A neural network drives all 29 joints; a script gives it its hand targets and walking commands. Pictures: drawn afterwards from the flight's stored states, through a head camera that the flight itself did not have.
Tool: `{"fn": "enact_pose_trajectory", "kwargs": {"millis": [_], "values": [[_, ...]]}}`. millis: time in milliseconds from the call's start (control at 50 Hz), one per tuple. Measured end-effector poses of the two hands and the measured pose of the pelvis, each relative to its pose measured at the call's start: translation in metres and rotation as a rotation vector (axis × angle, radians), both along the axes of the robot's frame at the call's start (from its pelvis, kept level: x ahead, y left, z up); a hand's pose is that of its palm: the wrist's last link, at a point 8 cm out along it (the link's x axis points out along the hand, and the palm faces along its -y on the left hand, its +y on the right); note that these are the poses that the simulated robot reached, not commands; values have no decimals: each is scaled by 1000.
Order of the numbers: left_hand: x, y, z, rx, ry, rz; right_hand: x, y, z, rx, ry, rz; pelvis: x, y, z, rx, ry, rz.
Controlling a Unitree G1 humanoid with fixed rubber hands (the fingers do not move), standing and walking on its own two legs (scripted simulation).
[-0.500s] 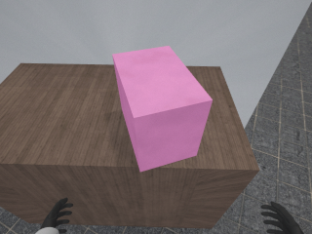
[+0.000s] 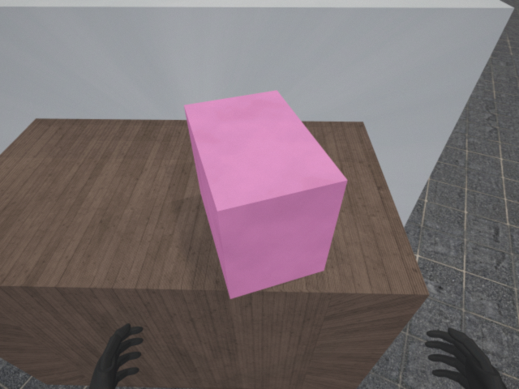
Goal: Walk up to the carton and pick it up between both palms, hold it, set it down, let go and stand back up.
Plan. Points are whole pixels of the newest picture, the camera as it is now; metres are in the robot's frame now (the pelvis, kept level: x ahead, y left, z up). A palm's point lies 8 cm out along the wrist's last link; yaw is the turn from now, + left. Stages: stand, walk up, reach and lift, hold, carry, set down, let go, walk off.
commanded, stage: reach and lift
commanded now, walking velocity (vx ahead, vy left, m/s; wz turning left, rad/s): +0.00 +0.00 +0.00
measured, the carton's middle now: (254, 189) +0.49 +0.03 +0.05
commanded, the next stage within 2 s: none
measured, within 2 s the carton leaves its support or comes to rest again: neither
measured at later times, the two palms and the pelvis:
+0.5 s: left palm (138, 358) +0.18 +0.17 +0.03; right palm (492, 359) +0.19 -0.30 +0.01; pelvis +0.00 +0.00 +0.00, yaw +0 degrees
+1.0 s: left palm (161, 310) +0.23 +0.15 +0.07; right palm (480, 313) +0.24 -0.29 +0.05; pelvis +0.00 -0.01 +0.00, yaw +0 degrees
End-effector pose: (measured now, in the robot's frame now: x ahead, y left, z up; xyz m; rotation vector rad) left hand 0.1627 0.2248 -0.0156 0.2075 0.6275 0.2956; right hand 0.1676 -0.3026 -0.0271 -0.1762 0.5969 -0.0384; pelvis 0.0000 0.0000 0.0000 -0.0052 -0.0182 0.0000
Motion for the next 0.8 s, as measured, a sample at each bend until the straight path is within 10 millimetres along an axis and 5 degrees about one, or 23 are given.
{"fn": "enact_pose_trajectory", "kwargs": {"millis": [800], "values": [[42, -73, 74, -138, -399, 27, 35, 1, 57, 108, -271, 130, 4, -8, 1, -2, 4, -6]]}}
